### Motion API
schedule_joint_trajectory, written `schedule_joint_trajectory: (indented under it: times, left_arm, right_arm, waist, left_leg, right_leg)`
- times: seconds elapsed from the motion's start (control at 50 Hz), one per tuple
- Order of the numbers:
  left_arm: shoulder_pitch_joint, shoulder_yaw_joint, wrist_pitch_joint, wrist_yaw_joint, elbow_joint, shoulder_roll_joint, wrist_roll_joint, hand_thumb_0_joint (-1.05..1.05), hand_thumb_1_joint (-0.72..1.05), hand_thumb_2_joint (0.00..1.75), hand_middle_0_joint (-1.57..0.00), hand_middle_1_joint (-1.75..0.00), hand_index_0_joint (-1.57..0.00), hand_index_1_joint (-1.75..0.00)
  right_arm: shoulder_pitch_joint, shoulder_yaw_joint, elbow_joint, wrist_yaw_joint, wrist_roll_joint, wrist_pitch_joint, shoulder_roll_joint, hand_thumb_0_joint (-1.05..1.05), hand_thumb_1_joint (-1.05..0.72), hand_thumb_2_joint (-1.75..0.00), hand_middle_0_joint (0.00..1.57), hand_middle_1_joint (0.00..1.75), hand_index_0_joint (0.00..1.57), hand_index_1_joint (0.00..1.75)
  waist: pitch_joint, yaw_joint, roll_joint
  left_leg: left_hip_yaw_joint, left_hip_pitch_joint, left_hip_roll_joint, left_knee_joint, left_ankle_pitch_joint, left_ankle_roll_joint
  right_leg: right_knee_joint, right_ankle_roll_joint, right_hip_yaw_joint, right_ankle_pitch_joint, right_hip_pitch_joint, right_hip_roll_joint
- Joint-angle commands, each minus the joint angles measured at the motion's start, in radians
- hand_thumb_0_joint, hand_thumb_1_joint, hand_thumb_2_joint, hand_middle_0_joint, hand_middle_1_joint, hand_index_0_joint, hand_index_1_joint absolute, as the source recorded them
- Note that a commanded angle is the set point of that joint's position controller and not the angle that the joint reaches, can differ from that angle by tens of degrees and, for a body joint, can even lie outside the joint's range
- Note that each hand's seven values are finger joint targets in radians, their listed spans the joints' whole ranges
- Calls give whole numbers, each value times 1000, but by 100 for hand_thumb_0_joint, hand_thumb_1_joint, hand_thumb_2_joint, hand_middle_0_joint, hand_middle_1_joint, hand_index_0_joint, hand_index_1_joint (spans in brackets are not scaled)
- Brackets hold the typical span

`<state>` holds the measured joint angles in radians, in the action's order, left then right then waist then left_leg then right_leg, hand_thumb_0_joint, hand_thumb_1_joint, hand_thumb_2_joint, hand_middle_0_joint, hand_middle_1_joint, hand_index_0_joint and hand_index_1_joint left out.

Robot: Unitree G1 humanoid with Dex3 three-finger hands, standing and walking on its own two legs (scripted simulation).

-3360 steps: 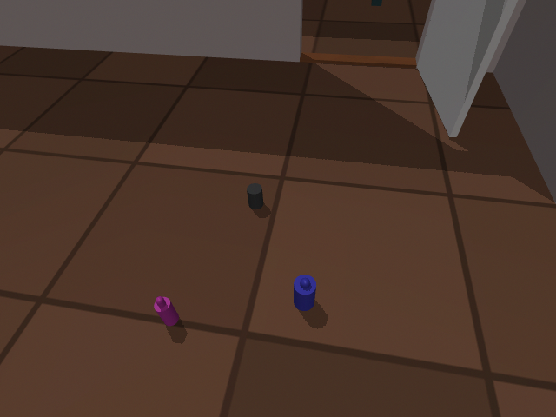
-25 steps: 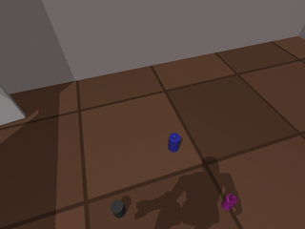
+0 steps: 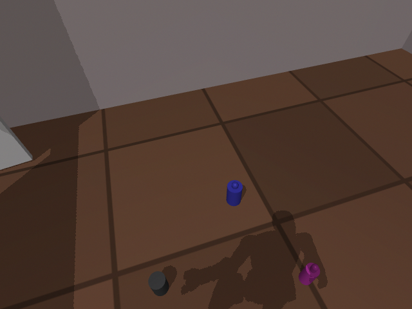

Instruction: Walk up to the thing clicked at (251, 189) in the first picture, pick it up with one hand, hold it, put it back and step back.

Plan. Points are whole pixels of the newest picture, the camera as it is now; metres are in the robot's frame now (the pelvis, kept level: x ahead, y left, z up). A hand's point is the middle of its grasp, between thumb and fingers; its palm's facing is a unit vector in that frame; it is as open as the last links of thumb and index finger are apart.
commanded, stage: stand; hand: left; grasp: from above
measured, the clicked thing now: (159, 283) +0.38 +0.24 -0.73
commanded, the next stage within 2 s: step back in 0.20 s
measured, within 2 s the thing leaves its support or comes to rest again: neither
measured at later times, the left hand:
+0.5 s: hand out of the picture +0.05 +0.26 -0.17, palm faces -0.04 -0.90 -0.42, open 7.4 cm
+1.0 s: hand out of the picture -0.05 +0.28 -0.18, palm faces +0.03 -0.93 -0.37, open 7.4 cm
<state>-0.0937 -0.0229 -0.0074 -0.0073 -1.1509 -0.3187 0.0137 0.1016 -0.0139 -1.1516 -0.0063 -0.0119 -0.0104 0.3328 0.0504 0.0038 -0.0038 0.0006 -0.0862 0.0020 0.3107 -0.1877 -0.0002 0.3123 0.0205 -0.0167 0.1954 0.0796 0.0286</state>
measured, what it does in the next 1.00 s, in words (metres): walks backwards: left foot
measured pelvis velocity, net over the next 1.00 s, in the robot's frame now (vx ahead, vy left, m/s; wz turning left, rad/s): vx -0.16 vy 0.01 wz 0.06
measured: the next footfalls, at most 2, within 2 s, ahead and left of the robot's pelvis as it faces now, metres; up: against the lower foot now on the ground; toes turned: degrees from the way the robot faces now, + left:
left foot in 0.90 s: -0.15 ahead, +0.11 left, +0.00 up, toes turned +0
right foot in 1.30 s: -0.21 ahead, -0.10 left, +0.00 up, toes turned +0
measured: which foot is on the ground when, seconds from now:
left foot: down 0.00-0.54, up 0.56-0.88, down 0.90-1.00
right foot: down 0.00-0.92, up 0.94-1.00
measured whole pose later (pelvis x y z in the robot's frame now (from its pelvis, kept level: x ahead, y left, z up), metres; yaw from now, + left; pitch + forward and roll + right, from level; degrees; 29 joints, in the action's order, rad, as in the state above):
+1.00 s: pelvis -0.16 +0.01 -0.02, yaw +3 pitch -2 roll -2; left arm -0.07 -0.08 0.07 -0.03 -0.88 -0.39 0.02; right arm 0.17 -0.05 -0.96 0.02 -0.04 0.06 0.36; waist 0.19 -0.03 0.02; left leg 0.05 -0.22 0.02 0.65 -0.39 0.04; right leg 0.94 0.01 0.09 0.49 0.52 -0.06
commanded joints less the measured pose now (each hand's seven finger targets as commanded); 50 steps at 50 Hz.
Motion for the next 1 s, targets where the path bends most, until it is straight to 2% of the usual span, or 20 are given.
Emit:
schedule_joint_trajectory:
  times: [0.0, 0.16, 0.18, 0.26, 0.34, 0.42, 0.46, 0.48, 0.5, 0.52, 0.56, 0.62, 0.74, 0.82, 0.86, 0.88, 0.9, 0.92, 0.94, 0.98]
  left_arm:
    - [35, -29, -22, -12, 62, -207, -5, 0, 90, 90, -20, -30, -20, -30]
    - [34, -31, -22, -11, 67, -215, -3, 0, 90, 90, -20, -30, -20, -30]
    - [31, -66, -13, -15, 102, -298, -21, 0, 90, 90, -20, -30, -20, -30]
    - [4, -70, -3, -21, 153, -270, -22, 0, 90, 90, -20, -30, -20, -30]
    - [19, -63, 16, -17, 201, -252, -14, 0, 90, 90, -20, -30, -20, -30]
    - [-88, -71, 31, -12, 201, -249, 0, 0, 90, 90, -20, -30, -20, -30]
    - [-130, -81, 33, -7, 195, -253, 6, 0, 90, 90, -20, -30, -20, -30]
    - [-156, -88, 30, -6, 196, -265, 8, 0, 90, 90, -20, -30, -20, -30]
    - [-140, -100, 21, -7, 215, -315, 13, 0, 90, 90, -20, -30, -20, -30]
    - [-72, -116, 11, -10, 248, -402, 22, 0, 90, 90, -20, -30, -20, -30]
    - [26, -121, 8, -21, 303, -409, 33, 0, 90, 90, -20, -30, -20, -30]
    - [127, -107, 6, -24, 339, -309, 30, 0, 90, 90, -20, -30, -20, -30]
    - [-41, -117, 18, -33, 338, -299, 25, 0, 90, 90, -20, -30, -20, -30]
    - [-7, -122, 32, -33, 370, -327, 15, 0, 90, 90, -20, -30, -20, -30]
    - [17, -110, 46, -25, 384, -313, 2, 0, 90, 90, -20, -30, -20, -30]
    - [10, -95, 51, -23, 397, -261, -2, 0, 90, 90, -20, -30, -20, -30]
    - [13, -89, 48, -29, 404, -224, -8, 0, 90, 90, -20, -30, -20, -30]
    - [74, -112, 47, -44, 406, -267, 12, 0, 90, 90, -20, -30, -20, -30]
    - [76, -113, 45, -46, 397, -275, 18, 0, 90, 90, -20, -30, -20, -30]
    - [16, -113, 48, -34, 356, -254, -9, 0, 90, 90, -20, -30, -20, -30]
  right_arm:
    - [-30, -30, 57, -12, -2, -23, 203, 0, -90, -90, 20, 30, 20, 30]
    - [-37, -32, 63, -12, -2, -25, 208, 0, -90, -90, 20, 30, 20, 30]
    - [-71, -51, 91, -7, 3, -4, 263, 0, -90, -90, 20, 30, 20, 30]
    - [-35, -61, 131, -3, 16, 13, 252, 0, -90, -90, 20, 30, 20, 30]
    - [-48, -84, 176, 2, 12, 30, 285, 0, -90, -90, 20, 30, 20, 30]
    - [-108, -101, 240, 2, 4, 40, 301, 0, -90, -90, 20, 30, 20, 30]
    - [-136, -102, 266, 4, 4, 48, 292, 0, -90, -90, 20, 30, 20, 30]
    - [-145, -99, 277, 5, 7, 54, 276, 0, -90, -90, 20, 30, 20, 30]
    - [-134, -90, 285, 6, 13, 62, 239, 0, -90, -90, 20, 30, 20, 30]
    - [-100, -80, 286, -2, 6, 72, 199, 0, -90, -90, 20, 30, 20, 30]
    - [-5, -99, 250, -5, -2, 83, 248, 0, -90, -90, 20, 30, 20, 30]
    - [106, -99, 202, -1, 26, 75, 259, 0, -90, -90, 20, 30, 20, 30]
    - [36, -70, 254, -10, 1, 60, 253, 0, -90, -90, 20, 30, 20, 30]
    - [141, -78, 234, -6, -10, 55, 252, 0, -90, -90, 20, 30, 20, 30]
    - [214, -90, 202, 0, -22, 49, 250, 0, -90, -90, 20, 30, 20, 30]
    - [189, -104, 218, 3, -40, 46, 298, 0, -90, -90, 20, 30, 20, 30]
    - [114, -118, 247, 9, -51, 47, 389, 0, -90, -90, 20, 30, 20, 30]
    - [79, -128, 271, 10, -37, 45, 442, 0, -90, -90, 20, 30, 20, 30]
    - [15, -125, 291, 2, -34, 36, 419, 0, -90, -90, 20, 30, 20, 30]
    - [-59, -86, 313, -9, -48, 29, 301, 0, -90, -90, 20, 30, 20, 30]
  waist:
    - [-68, -6, 0]
    - [-83, -2, 2]
    - [23, -5, 16]
    - [-99, -17, 6]
    - [-117, -26, -64]
    - [-144, 11, -147]
    - [-142, 34, -147]
    - [-138, 48, -90]
    - [-100, 56, 109]
    - [-52, 44, 253]
    - [-13, 1, 202]
    - [-43, -52, 141]
    - [-119, 54, 154]
    - [-162, 1, 251]
    - [-146, -44, 180]
    - [-113, -38, -28]
    - [-74, -24, -269]
    - [-59, -77, -269]
    - [-26, -55, -264]
    - [-1, 12, -125]
  left_leg:
    - [83, -8, -126, -41, 196, 16]
    - [83, 11, -132, -40, 213, 16]
    - [97, -58, -116, 54, 339, 33]
    - [84, -42, -131, 120, 423, 70]
    - [124, -104, -161, 109, 312, 124]
    - [188, -205, -240, 125, 225, 202]
    - [179, -294, -222, 181, 140, 192]
    - [152, -317, -168, 283, 54, 161]
    - [63, -349, 4, 494, -137, 72]
    - [73, -380, 139, 724, -422, 31]
    - [173, -326, 104, 940, -410, 24]
    - [167, -339, 118, 951, -269, 3]
    - [111, -403, 63, 659, -351, -32]
    - [60, -223, 1, 331, -298, 19]
    - [21, -64, 10, 124, -42, 39]
    - [246, -54, -122, 34, -28, 68]
    - [495, -38, -307, -28, 130, 146]
    - [543, -201, -386, -26, 165, 280]
    - [547, -272, -407, -32, 180, 318]
    - [257, -201, -217, 65, 395, 188]
  right_leg:
    - [-43, -32, 78, -185, -18, 106]
    - [-38, -37, 81, -193, -18, 108]
    - [48, -39, 95, -352, 80, 88]
    - [152, -67, 72, -361, 45, 70]
    - [258, -72, 63, -185, 94, 28]
    - [436, -72, 24, 65, 77, -22]
    - [438, -92, 40, 97, 45, -15]
    - [347, -113, 104, 43, 48, 33]
    - [79, -172, 306, -95, 107, 188]
    - [-48, -246, 520, -143, 205, 342]
    - [-54, -312, 551, -40, 358, 371]
    - [7, -200, 269, 12, 267, 194]
    - [92, -235, 268, -115, -36, 238]
    - [160, -195, 238, -317, -1, 246]
    - [234, -125, 170, -194, 161, 186]
    - [358, -72, 100, 4, 294, 79]
    - [549, -25, 13, 394, 483, -116]
    - [745, -9, 156, 495, 413, -146]
    - [879, -15, 207, 452, 387, -128]
    - [956, -30, 241, 313, 434, -165]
